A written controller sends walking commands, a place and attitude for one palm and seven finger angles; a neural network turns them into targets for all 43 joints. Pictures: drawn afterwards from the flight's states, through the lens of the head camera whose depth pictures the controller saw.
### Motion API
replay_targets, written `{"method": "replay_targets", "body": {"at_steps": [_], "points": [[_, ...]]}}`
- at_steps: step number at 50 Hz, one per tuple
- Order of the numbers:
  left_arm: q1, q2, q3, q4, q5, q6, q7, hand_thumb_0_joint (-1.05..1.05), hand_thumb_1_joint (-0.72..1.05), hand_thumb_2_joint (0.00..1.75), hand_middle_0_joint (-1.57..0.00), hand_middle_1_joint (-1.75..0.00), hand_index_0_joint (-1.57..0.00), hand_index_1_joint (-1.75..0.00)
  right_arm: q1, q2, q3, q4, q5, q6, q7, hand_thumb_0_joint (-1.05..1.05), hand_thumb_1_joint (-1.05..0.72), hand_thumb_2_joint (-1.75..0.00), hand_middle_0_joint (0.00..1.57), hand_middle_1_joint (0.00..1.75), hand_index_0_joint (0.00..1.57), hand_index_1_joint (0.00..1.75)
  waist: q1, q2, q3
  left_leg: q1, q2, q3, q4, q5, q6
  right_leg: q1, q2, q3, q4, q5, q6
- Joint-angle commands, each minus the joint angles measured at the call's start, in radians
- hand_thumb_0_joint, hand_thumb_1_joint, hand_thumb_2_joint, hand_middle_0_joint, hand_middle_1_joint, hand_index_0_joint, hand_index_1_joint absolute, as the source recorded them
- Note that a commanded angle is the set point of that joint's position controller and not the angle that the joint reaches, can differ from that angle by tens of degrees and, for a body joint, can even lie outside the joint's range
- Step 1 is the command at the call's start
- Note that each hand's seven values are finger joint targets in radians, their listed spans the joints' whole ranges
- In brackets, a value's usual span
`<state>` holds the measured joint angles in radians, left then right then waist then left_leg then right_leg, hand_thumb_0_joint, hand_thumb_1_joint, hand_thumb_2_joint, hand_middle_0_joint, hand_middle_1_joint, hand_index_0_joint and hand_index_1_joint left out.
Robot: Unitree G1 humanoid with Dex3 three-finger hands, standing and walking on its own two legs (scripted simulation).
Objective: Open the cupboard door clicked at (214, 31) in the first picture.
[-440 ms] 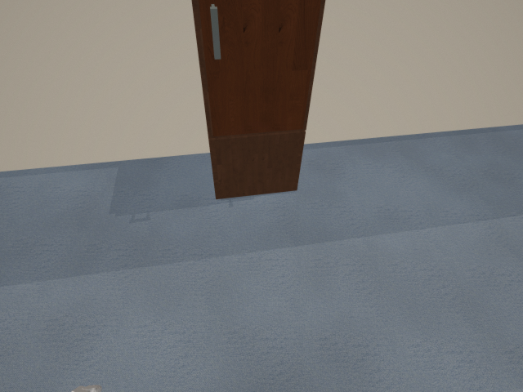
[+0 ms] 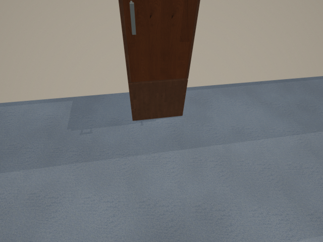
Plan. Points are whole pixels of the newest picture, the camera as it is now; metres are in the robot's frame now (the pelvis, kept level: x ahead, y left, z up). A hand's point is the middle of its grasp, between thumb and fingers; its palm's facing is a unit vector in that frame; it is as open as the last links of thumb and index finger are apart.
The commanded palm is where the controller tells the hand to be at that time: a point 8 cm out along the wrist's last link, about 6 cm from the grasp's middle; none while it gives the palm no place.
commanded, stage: stand and wait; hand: left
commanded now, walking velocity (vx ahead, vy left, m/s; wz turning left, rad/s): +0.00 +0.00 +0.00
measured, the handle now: (132, 17) +1.15 +0.23 +0.08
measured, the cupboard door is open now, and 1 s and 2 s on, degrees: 0 0 0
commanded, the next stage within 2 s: look at it before walking up in 0.38 s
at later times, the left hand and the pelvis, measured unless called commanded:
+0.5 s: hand out of the picture +0.08 +0.24 -0.15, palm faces -0.03 -0.94 -0.34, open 7.4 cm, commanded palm none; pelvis +0.00 +0.00 +0.00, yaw +0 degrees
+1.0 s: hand out of the picture +0.08 +0.24 -0.15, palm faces -0.04 -0.94 -0.33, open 7.4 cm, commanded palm none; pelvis +0.01 -0.01 +0.00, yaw -1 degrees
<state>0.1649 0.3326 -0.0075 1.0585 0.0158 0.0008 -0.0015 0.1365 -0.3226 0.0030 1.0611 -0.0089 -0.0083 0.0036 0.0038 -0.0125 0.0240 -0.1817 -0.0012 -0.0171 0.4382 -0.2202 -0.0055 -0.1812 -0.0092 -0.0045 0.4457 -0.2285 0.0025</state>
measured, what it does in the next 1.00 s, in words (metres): stands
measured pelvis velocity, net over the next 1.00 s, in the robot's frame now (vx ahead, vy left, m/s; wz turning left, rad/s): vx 0.01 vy -0.01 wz -0.01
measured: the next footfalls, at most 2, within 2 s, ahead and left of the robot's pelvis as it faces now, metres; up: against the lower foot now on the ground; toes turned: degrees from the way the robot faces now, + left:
left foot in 1.88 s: +0.41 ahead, +0.04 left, +0.00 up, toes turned -13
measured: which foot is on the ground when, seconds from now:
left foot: down 0.00-1.00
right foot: down 0.00-1.00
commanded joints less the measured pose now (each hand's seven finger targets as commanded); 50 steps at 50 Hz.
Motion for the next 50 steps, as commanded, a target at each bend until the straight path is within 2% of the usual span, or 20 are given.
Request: {"method": "replay_targets", "body": {"at_steps": [1,8,13,21,24,29,34,41,50], "points": [[-0.052,0.208,0.042,-0.061,-0.005,-0.025,0.012,0.00,0.90,0.90,-0.20,-0.30,-0.20,-0.30,-0.055,-0.208,-0.045,-0.055,-0.003,-0.026,-0.015,0.00,-0.90,-0.90,0.20,0.30,0.20,0.30,-0.004,0.019,-0.049,0.001,0.104,-0.090,-0.087,0.077,0.039,-0.003,-0.109,0.115,-0.103,0.035,-0.039],[-0.046,0.213,0.040,-0.041,-0.005,-0.025,0.013,0.00,0.90,0.90,-0.20,-0.30,-0.20,-0.30,-0.046,-0.214,-0.043,-0.032,0.001,-0.026,-0.015,0.00,-0.90,-0.90,0.20,0.30,0.20,0.30,-0.001,0.018,-0.052,0.009,0.111,-0.092,-0.096,0.092,0.039,0.011,-0.109,0.113,-0.108,0.057,-0.039],[-0.050,0.215,0.040,-0.036,-0.005,-0.024,0.012,0.00,0.90,0.90,-0.20,-0.30,-0.20,-0.30,-0.045,-0.216,-0.042,-0.023,0.000,-0.022,-0.013,0.00,-0.90,-0.90,0.20,0.30,0.20,0.30,-0.001,0.011,-0.024,0.001,0.107,-0.091,-0.105,0.050,0.036,-0.014,-0.108,0.122,-0.126,0.000,-0.038],[-0.057,0.214,0.040,-0.036,-0.005,-0.026,0.013,0.00,0.90,0.90,-0.20,-0.30,-0.20,-0.30,-0.047,-0.217,-0.040,-0.018,0.000,-0.026,-0.013,0.00,-0.90,-0.90,0.20,0.30,0.20,0.30,-0.004,0.019,-0.050,0.018,0.114,-0.089,-0.111,0.104,0.034,0.013,-0.109,0.116,-0.117,0.073,-0.037],[-0.058,0.215,0.039,-0.036,-0.004,-0.027,0.013,0.00,0.90,0.90,-0.20,-0.30,-0.20,-0.30,-0.051,-0.216,-0.041,-0.019,0.000,-0.025,-0.013,0.00,-0.90,-0.90,0.20,0.30,0.20,0.30,-0.002,0.005,-0.037,0.019,0.113,-0.086,-0.110,0.099,0.034,0.004,-0.111,0.116,-0.125,0.067,-0.036],[-0.064,0.215,0.040,-0.040,-0.003,-0.026,0.012,0.00,0.90,0.90,-0.20,-0.30,-0.20,-0.30,-0.055,-0.216,-0.040,-0.020,0.000,-0.024,-0.012,0.00,-0.90,-0.90,0.20,0.30,0.20,0.30,-0.003,0.020,-0.030,0.018,0.113,-0.085,-0.118,0.082,0.033,-0.003,-0.109,0.120,-0.131,0.045,-0.035],[-0.061,0.214,0.040,-0.040,-0.003,-0.028,0.012,0.00,0.90,0.90,-0.20,-0.30,-0.20,-0.30,-0.057,-0.216,-0.041,-0.022,0.001,-0.026,-0.013,0.00,-0.90,-0.90,0.20,0.30,0.20,0.30,-0.003,0.008,-0.058,0.040,0.115,-0.085,-0.110,0.128,0.034,0.018,-0.111,0.114,-0.123,0.103,-0.035],[-0.059,0.213,0.040,-0.036,-0.004,-0.028,0.012,0.00,0.90,0.90,-0.20,-0.30,-0.20,-0.30,-0.065,-0.216,-0.039,-0.019,0.001,-0.025,-0.015,0.00,-0.90,-0.90,0.20,0.30,0.20,0.30,-0.002,0.024,-0.053,0.047,0.117,-0.080,-0.116,0.138,0.031,0.023,-0.111,0.114,-0.124,0.127,-0.035],[-0.056,0.216,0.038,-0.033,-0.005,-0.029,0.013,0.00,0.90,0.90,-0.20,-0.30,-0.20,-0.30,-0.066,-0.218,-0.037,-0.015,0.003,-0.025,-0.016,0.00,-0.90,-0.90,0.20,0.30,0.20,0.30,-0.002,0.014,-0.065,0.067,0.120,-0.076,-0.113,0.178,0.030,0.044,-0.115,0.111,-0.124,0.183,-0.035]]}}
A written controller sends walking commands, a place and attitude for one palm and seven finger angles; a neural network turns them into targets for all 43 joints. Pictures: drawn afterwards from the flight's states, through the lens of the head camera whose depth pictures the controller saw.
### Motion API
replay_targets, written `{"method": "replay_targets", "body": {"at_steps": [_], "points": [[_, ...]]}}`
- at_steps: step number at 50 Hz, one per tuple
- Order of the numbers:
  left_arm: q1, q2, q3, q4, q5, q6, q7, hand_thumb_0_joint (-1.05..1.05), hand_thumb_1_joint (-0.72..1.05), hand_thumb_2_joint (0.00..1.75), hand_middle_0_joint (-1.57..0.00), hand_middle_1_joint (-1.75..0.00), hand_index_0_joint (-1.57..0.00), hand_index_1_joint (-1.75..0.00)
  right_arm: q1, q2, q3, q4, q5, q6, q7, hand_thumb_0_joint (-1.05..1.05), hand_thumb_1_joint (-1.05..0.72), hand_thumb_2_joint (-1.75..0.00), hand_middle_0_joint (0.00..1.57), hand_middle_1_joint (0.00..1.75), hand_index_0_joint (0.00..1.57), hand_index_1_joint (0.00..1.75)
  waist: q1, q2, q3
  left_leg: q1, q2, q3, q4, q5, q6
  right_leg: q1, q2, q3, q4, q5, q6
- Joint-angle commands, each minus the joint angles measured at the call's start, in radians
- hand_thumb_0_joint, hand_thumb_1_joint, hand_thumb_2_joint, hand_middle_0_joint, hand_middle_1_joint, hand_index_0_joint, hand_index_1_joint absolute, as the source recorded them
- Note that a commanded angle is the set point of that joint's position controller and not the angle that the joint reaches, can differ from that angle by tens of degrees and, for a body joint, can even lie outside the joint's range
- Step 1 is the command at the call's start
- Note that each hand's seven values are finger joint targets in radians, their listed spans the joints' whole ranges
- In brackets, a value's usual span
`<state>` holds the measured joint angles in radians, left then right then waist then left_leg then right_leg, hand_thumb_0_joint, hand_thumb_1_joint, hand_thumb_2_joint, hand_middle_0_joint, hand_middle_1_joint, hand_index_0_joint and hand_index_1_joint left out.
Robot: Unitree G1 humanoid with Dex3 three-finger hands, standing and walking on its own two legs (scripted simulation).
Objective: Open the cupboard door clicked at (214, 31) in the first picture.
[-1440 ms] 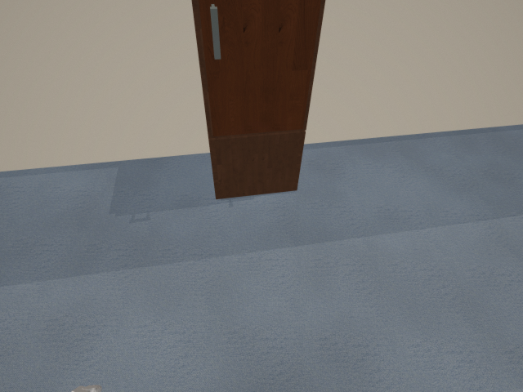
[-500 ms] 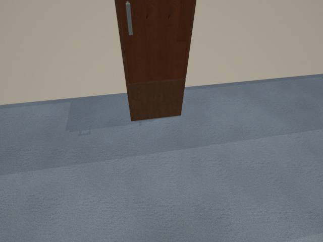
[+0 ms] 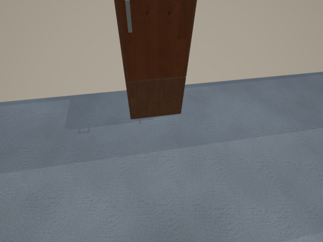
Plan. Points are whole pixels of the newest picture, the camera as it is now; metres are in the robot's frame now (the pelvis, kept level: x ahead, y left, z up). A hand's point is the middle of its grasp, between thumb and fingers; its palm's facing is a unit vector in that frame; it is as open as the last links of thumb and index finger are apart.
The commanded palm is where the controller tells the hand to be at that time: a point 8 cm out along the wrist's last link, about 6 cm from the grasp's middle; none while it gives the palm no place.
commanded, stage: walk to a spot facing it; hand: left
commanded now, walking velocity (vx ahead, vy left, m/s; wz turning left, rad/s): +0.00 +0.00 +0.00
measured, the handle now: (128, 15) +1.14 +0.24 +0.08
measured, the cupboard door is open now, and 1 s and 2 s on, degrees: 0 0 0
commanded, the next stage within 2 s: turn to face it in 1.24 s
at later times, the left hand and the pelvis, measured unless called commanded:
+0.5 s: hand out of the picture +0.10 +0.17 -0.19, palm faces -0.13 -0.97 -0.21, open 7.4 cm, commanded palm none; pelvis +0.07 -0.03 -0.03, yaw -10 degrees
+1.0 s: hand (118, 188) +0.33 +0.17 -0.20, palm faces -0.31 -0.93 -0.18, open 7.4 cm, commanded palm none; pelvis +0.27 -0.02 -0.02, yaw -25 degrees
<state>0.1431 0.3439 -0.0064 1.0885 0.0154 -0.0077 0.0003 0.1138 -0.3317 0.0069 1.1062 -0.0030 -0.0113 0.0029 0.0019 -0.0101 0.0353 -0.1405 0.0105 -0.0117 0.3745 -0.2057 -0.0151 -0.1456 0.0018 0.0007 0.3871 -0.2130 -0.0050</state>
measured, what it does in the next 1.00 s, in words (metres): walks ahead, turning right: left foot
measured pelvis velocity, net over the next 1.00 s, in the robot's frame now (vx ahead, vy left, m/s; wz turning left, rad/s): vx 0.27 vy -0.02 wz -0.43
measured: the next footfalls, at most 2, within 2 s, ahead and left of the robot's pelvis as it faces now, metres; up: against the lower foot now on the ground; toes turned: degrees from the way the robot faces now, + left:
left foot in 0.88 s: +0.40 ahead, +0.05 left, +0.00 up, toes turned -13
right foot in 1.38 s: +0.40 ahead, -0.23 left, +0.00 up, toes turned -44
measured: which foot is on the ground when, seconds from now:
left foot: down 0.00-0.46, up 0.48-0.86, down 0.88-1.00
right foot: down 0.00-0.88, up 0.90-1.00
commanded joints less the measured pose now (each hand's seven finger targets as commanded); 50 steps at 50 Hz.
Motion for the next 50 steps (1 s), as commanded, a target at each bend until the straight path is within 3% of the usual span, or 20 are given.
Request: {"method": "replay_targets", "body": {"at_steps": [1,6,12,15,17,19,21,22,23,24,26,28,32,39,42,43,44,45,47,50], "points": [[-0.032,0.204,0.037,-0.062,-0.005,-0.021,0.011,0.00,0.90,0.90,-0.20,-0.30,-0.20,-0.30,-0.045,-0.209,-0.041,-0.060,-0.004,-0.021,-0.015,0.00,-0.90,-0.90,0.20,0.30,0.20,0.30,0.000,0.011,-0.073,0.027,0.108,-0.081,-0.050,0.160,0.039,0.006,-0.125,0.106,-0.068,0.165,-0.027],[-0.004,0.140,0.026,-0.047,-0.006,-0.013,0.013,0.00,0.90,0.90,-0.20,-0.30,-0.20,-0.30,-0.019,-0.144,-0.026,-0.046,-0.007,-0.015,-0.015,0.00,-0.90,-0.90,0.20,0.30,0.20,0.30,0.000,0.002,-0.086,0.038,0.110,-0.060,-0.041,0.137,0.027,0.012,-0.122,0.106,-0.068,0.147,-0.020],[0.086,0.093,0.048,-0.097,0.009,0.029,-0.015,0.00,0.90,0.90,-0.20,-0.30,-0.20,-0.30,0.079,-0.116,-0.048,-0.080,-0.021,0.007,-0.012,0.00,-0.90,-0.90,0.20,0.30,0.20,0.30,-0.003,0.023,0.095,-0.076,0.122,-0.047,-0.017,-0.395,0.046,-0.223,-0.050,0.182,-0.014,-0.370,-0.053],[0.102,0.042,0.057,-0.142,0.008,0.012,-0.027,0.00,0.90,0.90,-0.20,-0.30,-0.20,-0.30,0.152,-0.149,-0.072,-0.096,-0.019,-0.011,-0.017,0.00,-0.90,-0.90,0.20,0.30,0.20,0.30,-0.026,0.142,0.081,0.014,0.245,-0.183,-0.089,-0.455,0.120,-0.352,0.033,0.084,0.226,-0.295,-0.042],[0.051,-0.001,0.064,-0.182,0.007,0.002,-0.035,0.00,0.90,0.90,-0.20,-0.30,-0.20,-0.30,0.188,-0.154,-0.090,-0.099,-0.016,-0.029,-0.020,0.00,-0.90,-0.90,0.20,0.30,0.20,0.30,-0.044,0.217,0.080,0.085,0.372,-0.239,-0.147,-0.294,0.197,-0.445,-0.005,-0.014,0.421,-0.277,-0.013],[0.038,-0.021,0.070,-0.196,0.006,-0.009,-0.042,0.00,0.90,0.90,-0.20,-0.30,-0.20,-0.30,0.185,-0.126,-0.087,-0.099,-0.021,-0.037,-0.020,0.00,-0.90,-0.90,0.20,0.30,0.20,0.30,-0.031,0.158,0.080,0.063,0.375,-0.152,-0.089,-0.091,0.192,-0.399,-0.053,-0.026,0.394,-0.303,-0.010],[0.186,-0.051,0.075,-0.146,0.009,-0.016,-0.047,0.00,0.90,0.90,-0.20,-0.30,-0.20,-0.30,0.126,-0.106,-0.084,-0.109,-0.022,-0.038,-0.022,0.00,-0.90,-0.90,0.20,0.30,0.20,0.30,0.044,0.128,0.020,-0.040,0.297,0.022,0.093,0.005,0.119,-0.144,-0.031,-0.089,0.222,-0.168,-0.018],[0.333,-0.016,0.085,-0.095,0.013,-0.024,-0.042,0.00,0.90,0.90,-0.20,-0.30,-0.20,-0.30,0.106,-0.076,-0.077,-0.115,-0.017,-0.038,-0.017,0.00,-0.90,-0.90,0.20,0.30,0.20,0.30,0.109,0.009,-0.029,-0.179,0.213,0.124,0.344,0.002,0.066,0.082,-0.019,-0.056,0.092,-0.089,-0.038],[0.475,0.125,0.117,-0.057,0.019,-0.043,-0.018,0.00,0.90,0.90,-0.20,-0.30,-0.20,-0.30,0.083,0.012,-0.056,-0.168,-0.004,-0.041,-0.005,0.00,-0.90,-0.90,0.20,0.30,0.20,0.30,0.151,-0.401,-0.055,-0.530,0.064,0.229,0.712,-0.283,-0.007,0.284,-0.313,0.446,-0.092,-0.112,-0.148],[0.534,0.121,0.108,-0.050,-0.005,-0.043,0.001,0.00,0.90,0.90,-0.20,-0.30,-0.20,-0.30,-0.023,-0.014,-0.057,-0.216,-0.011,-0.050,-0.005,0.00,-0.90,-0.90,0.20,0.30,0.20,0.30,0.169,-0.262,-0.031,-0.618,0.061,0.087,0.819,-0.370,0.003,0.250,-0.388,0.645,-0.171,-0.046,-0.229],[0.418,0.060,0.090,-0.070,0.004,-0.046,0.007,0.00,0.90,0.90,-0.20,-0.30,-0.20,-0.30,-0.061,0.010,-0.062,-0.207,-0.015,-0.051,-0.002,0.00,-0.90,-0.90,0.20,0.30,0.20,0.30,0.107,-0.086,0.088,-0.645,0.119,0.024,0.879,-0.224,-0.002,0.099,-0.355,0.573,-0.176,-0.086,-0.259],[0.330,0.008,0.081,-0.090,0.011,-0.054,0.013,0.00,0.90,0.90,-0.20,-0.30,-0.20,-0.30,0.016,0.037,-0.068,-0.169,-0.023,-0.043,0.004,0.00,-0.90,-0.90,0.20,0.30,0.20,0.30,0.038,-0.022,0.054,-0.573,0.136,0.027,0.809,-0.140,-0.017,0.053,-0.300,0.413,-0.162,0.000,-0.229],[0.342,-0.015,0.078,-0.066,0.011,-0.069,0.013,0.00,0.90,0.90,-0.20,-0.30,-0.20,-0.30,0.025,0.079,-0.071,-0.174,-0.019,-0.027,0.013,0.00,-0.90,-0.90,0.20,0.30,0.20,0.30,0.020,-0.059,0.033,-0.546,0.117,0.072,0.675,-0.045,-0.039,0.049,-0.226,0.259,-0.157,0.181,-0.197],[0.337,-0.010,0.085,-0.052,0.013,-0.062,0.019,0.00,0.90,0.90,-0.20,-0.30,-0.20,-0.30,-0.081,0.102,-0.066,-0.237,-0.010,-0.045,0.026,0.00,-0.90,-0.90,0.20,0.30,0.20,0.30,0.042,-0.123,0.058,-0.376,0.068,0.116,0.355,0.006,-0.012,0.028,-0.192,0.208,-0.120,0.287,-0.153],[0.280,0.006,0.100,-0.066,0.006,-0.059,0.017,0.00,0.90,0.90,-0.20,-0.30,-0.20,-0.30,0.121,0.054,-0.080,-0.182,-0.015,-0.060,0.002,0.00,-0.90,-0.90,0.20,0.30,0.20,0.30,-0.056,-0.086,-0.031,-0.043,0.014,0.143,0.162,0.043,0.011,-0.024,-0.129,0.161,0.114,0.461,-0.116],[0.286,-0.023,0.102,-0.073,0.002,-0.058,0.013,0.00,0.90,0.90,-0.20,-0.30,-0.20,-0.30,0.286,-0.015,-0.097,-0.137,-0.020,-0.066,-0.014,0.00,-0.90,-0.90,0.20,0.30,0.20,0.30,-0.114,0.012,-0.140,0.223,0.100,0.058,0.134,0.056,0.028,-0.137,-0.086,0.136,0.332,0.353,-0.086],[0.350,-0.087,0.102,-0.093,-0.013,-0.050,-0.001,0.00,0.90,0.90,-0.20,-0.30,-0.20,-0.30,0.398,-0.144,-0.125,-0.117,-0.037,-0.069,-0.023,0.00,-0.90,-0.90,0.20,0.30,0.20,0.30,-0.125,0.307,-0.265,0.425,0.431,-0.351,0.058,0.036,0.136,-0.375,0.059,-0.003,0.690,-0.176,-0.030],[0.280,-0.086,0.096,-0.126,-0.006,-0.060,-0.005,0.00,0.90,0.90,-0.20,-0.30,-0.20,-0.30,0.421,-0.145,-0.114,-0.116,-0.024,-0.059,-0.022,0.00,-0.90,-0.90,0.20,0.30,0.20,0.30,-0.124,0.263,-0.226,0.336,0.528,-0.501,-0.074,-0.012,0.204,-0.452,0.055,0.036,0.888,-0.368,-0.038],[0.182,-0.088,0.099,-0.138,0.006,-0.047,-0.014,0.00,0.90,0.90,-0.20,-0.30,-0.20,-0.30,0.248,-0.030,-0.088,-0.148,-0.017,-0.066,-0.023,0.00,-0.90,-0.90,0.20,0.30,0.20,0.30,-0.068,0.202,-0.048,0.069,0.474,-0.359,-0.151,-0.204,0.172,-0.523,-0.051,0.045,1.010,-0.221,-0.031],[0.208,-0.123,0.099,-0.129,0.019,0.000,-0.035,0.00,0.90,0.90,-0.20,-0.30,-0.20,-0.30,0.155,0.065,-0.064,-0.152,-0.018,-0.080,-0.030,0.00,-0.90,-0.90,0.20,0.30,0.20,0.30,0.018,0.141,0.033,-0.118,0.374,-0.045,-0.143,0.068,0.126,-0.448,-0.108,0.009,0.916,-0.102,0.002]]}}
